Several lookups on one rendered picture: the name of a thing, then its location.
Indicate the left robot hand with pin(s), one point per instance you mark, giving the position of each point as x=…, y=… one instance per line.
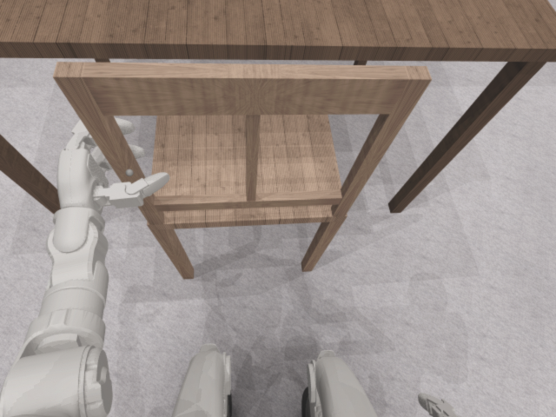
x=79, y=172

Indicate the left robot thigh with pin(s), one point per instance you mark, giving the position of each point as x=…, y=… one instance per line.
x=205, y=386

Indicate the robot left upper arm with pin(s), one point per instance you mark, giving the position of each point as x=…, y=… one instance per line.
x=72, y=382

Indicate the right robot hand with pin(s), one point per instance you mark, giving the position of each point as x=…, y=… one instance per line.
x=436, y=407

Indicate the chair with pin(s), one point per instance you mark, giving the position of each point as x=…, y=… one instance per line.
x=243, y=144

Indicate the left robot forearm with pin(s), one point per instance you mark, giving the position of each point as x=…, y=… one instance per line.
x=71, y=314

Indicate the table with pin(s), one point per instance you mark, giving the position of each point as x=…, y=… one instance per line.
x=519, y=32

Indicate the robot right shin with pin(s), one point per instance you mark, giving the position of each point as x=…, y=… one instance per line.
x=316, y=411

